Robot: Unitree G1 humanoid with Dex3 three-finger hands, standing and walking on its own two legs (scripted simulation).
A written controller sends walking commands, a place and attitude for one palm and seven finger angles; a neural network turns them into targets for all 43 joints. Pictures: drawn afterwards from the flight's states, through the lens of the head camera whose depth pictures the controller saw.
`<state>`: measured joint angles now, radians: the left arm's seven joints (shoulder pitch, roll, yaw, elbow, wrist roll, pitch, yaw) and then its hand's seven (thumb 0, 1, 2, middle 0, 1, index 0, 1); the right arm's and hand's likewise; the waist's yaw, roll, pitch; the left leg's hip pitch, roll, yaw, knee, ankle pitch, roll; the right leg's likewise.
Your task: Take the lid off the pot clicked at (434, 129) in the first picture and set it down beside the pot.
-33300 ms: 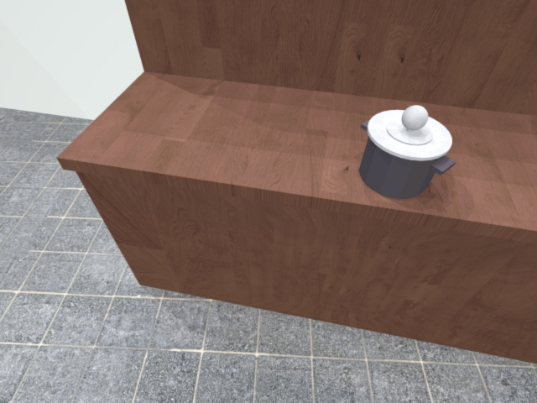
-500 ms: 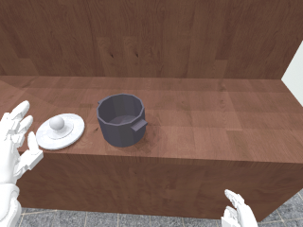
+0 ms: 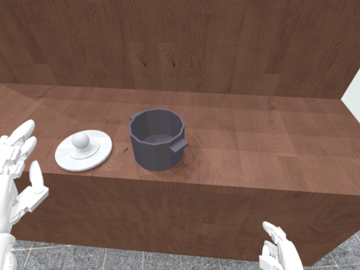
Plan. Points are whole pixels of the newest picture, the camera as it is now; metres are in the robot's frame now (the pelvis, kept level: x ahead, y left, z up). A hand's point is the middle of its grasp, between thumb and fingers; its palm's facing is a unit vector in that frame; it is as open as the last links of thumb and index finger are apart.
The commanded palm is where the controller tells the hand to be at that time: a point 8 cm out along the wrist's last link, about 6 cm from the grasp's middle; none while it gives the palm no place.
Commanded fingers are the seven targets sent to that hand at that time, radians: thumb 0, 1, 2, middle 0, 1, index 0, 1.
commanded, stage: step back with the hand held close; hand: left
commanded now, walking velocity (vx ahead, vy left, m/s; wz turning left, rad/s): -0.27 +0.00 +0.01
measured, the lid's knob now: (80, 140) +0.46 +0.38 -0.01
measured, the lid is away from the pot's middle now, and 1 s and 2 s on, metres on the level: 0.25 0.25 0.25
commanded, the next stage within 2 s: stop stepping back and stand still in 1.30 s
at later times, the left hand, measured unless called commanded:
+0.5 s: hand (36, 202) +0.16 +0.25 +0.17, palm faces +0.26 -0.81 -0.52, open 7.4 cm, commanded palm +0.10 +0.30 +0.17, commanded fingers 0.00 0.90 0.90 -0.20 -0.30 -0.20 -0.30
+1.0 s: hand out of the picture +0.10 +0.29 +0.17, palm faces +0.25 -0.86 -0.44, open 7.4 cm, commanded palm +0.04 +0.34 +0.17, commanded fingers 0.00 0.90 0.90 -0.20 -0.30 -0.20 -0.30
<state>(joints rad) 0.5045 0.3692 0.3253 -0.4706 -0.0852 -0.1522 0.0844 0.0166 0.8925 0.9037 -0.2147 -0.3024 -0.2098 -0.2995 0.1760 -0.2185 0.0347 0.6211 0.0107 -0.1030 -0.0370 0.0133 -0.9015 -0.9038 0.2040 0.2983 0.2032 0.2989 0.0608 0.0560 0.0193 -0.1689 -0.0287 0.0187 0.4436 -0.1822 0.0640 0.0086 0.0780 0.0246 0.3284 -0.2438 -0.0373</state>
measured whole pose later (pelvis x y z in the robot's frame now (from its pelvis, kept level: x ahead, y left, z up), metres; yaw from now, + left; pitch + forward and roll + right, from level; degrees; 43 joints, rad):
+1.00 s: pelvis -0.12 +0.07 +0.00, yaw -5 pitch +2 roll -5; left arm 0.63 0.45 0.41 -0.70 -0.06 -0.23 0.14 0.01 0.89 0.90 -0.21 -0.30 -0.21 -0.30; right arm 0.22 -0.15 0.01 0.54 -0.01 -0.13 -0.02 0.01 -0.90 -0.90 0.20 0.30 0.20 0.30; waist 0.01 0.00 0.02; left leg -0.43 0.01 0.06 0.37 0.00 0.10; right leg -0.26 0.05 -0.01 0.74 -0.51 0.00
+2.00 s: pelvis -0.33 +0.18 -0.04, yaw -5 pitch -2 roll +0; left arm 0.54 0.38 0.37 -0.68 -0.05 -0.18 0.14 0.02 0.89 0.90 -0.21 -0.30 -0.20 -0.30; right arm 0.20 -0.14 0.00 0.57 0.02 -0.13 -0.03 0.01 -0.90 -0.90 0.20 0.30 0.20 0.30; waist 0.00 -0.13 0.02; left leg -0.29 0.04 0.01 0.76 -0.48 -0.03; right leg -0.36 -0.03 0.00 0.98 -0.56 -0.03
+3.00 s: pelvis -0.29 +0.21 -0.01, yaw +2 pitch -1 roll +0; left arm 0.17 0.18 0.02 1.01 0.01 0.02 0.04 0.00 0.91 0.90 -0.20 -0.30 -0.20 -0.30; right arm 0.22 -0.16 -0.05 1.00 -0.01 0.02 -0.03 0.00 -0.94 -0.90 0.20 0.30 0.20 0.30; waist -0.01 0.01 0.07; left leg -0.17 0.03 0.07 0.52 -0.33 0.01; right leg -0.18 -0.05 -0.03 0.49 -0.30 0.04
